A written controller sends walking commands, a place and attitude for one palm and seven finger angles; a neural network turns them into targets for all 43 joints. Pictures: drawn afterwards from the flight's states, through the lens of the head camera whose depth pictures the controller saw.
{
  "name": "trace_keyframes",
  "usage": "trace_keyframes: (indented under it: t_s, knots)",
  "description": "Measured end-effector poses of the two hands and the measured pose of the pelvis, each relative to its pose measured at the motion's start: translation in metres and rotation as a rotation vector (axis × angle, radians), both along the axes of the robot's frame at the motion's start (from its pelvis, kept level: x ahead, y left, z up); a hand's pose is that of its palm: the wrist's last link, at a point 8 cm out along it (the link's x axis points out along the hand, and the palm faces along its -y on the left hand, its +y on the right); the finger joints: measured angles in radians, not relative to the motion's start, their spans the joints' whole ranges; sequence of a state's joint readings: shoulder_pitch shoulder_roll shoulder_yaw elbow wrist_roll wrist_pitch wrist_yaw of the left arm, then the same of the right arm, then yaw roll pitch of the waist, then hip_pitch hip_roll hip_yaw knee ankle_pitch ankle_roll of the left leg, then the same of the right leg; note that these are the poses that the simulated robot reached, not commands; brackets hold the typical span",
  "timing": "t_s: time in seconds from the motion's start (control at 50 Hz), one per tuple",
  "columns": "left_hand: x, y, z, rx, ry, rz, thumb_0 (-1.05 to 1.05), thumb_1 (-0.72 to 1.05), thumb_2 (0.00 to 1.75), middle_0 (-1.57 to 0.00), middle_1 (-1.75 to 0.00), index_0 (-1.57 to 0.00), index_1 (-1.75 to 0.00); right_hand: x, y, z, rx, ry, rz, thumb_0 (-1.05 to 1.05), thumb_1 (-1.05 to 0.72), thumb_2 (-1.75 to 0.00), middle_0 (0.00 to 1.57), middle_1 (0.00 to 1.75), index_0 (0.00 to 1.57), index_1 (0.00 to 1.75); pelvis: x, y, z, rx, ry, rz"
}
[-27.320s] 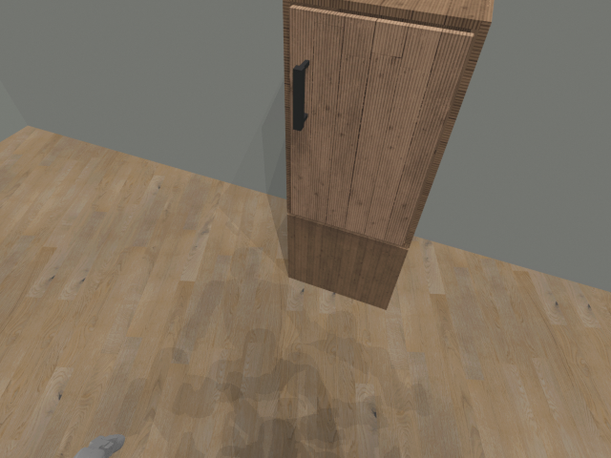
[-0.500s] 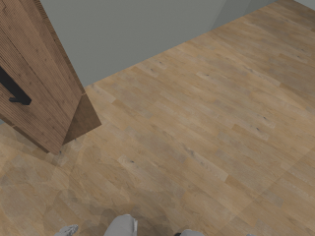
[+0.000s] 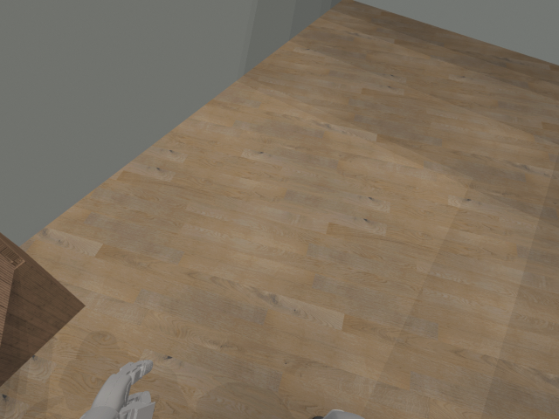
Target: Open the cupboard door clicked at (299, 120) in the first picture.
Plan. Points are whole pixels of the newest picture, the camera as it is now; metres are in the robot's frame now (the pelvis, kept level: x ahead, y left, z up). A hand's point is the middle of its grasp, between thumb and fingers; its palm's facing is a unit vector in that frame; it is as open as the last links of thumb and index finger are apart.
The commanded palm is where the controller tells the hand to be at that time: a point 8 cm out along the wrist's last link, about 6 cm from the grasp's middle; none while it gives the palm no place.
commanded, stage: walk to a spot facing it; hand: left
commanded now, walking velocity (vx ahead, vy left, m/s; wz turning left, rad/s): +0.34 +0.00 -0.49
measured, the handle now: out of the picture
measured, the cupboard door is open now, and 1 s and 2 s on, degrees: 51 51 51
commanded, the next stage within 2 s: turn to face it in 1.28 s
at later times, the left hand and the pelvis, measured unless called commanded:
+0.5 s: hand (193, 308) +0.32 +0.17 -0.16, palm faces -0.20 -0.97 -0.16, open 7.4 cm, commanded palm none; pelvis +0.21 -0.01 +0.02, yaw -13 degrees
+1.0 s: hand (260, 219) +0.51 +0.05 -0.16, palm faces -0.28 -0.94 -0.18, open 7.2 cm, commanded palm none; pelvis +0.44 -0.12 +0.02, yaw -20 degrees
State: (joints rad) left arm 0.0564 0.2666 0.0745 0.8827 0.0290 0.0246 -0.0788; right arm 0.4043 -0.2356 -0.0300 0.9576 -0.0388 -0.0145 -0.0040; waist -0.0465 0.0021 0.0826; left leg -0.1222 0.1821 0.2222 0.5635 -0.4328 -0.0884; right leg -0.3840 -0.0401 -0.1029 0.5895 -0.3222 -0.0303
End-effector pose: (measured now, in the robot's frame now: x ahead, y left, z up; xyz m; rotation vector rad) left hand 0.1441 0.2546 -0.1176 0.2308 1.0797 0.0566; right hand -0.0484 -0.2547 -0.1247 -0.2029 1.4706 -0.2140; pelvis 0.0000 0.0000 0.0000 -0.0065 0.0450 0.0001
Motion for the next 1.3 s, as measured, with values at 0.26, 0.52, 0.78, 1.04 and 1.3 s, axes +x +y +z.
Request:
trace_keyframes:
  t_s: [0.26, 0.52, 0.78, 1.04, 1.3]
  knots:
    - [0.043, -0.035, -0.012, -0.024, 0.184, -0.045, 0.00, 0.91, 0.90, -0.20, -0.30, -0.21, -0.30, 0.188, -0.014, 0.019, -0.009, -0.290, -0.056, 0.01, -0.91, -0.90, 0.20, 0.30, 0.20, 0.30, 0.099, -0.009, 0.015, 0.009, -0.011, -0.143]
    - [0.193, -0.043, -0.009, -0.030, 0.163, -0.108, 0.01, 0.91, 0.90, -0.19, -0.30, -0.20, -0.30, 0.244, 0.011, 0.016, 0.008, -0.205, -0.141, 0.00, -0.91, -0.90, 0.20, 0.30, 0.21, 0.30, 0.219, -0.013, 0.018, -0.008, -0.014, -0.228]
    - [0.372, -0.150, -0.005, 0.008, 0.011, -0.241, 0.00, 0.91, 0.90, -0.19, -0.30, -0.20, -0.30, 0.244, -0.037, -0.017, 0.099, 0.082, -0.365, 0.01, -0.91, -0.90, 0.20, 0.30, 0.20, 0.30, 0.334, -0.091, -0.002, 0.004, -0.042, -0.300]
    - [0.386, -0.154, -0.019, 0.007, 0.298, -0.152, 0.00, 0.93, 0.90, -0.20, -0.30, -0.21, -0.30, 0.510, -0.122, 0.014, -0.006, -0.312, -0.248, 0.01, -0.91, -0.90, 0.20, 0.30, 0.20, 0.30, 0.463, -0.125, 0.012, -0.010, -0.030, -0.345]
    - [0.557, -0.211, -0.006, -0.012, 0.198, -0.228, 0.01, 0.91, 0.90, -0.19, -0.30, -0.20, -0.30, 0.557, -0.129, 0.006, 0.017, -0.170, -0.328, 0.00, -0.94, -0.90, 0.20, 0.30, 0.21, 0.30, 0.576, -0.159, 0.019, 0.005, -0.030, -0.379]
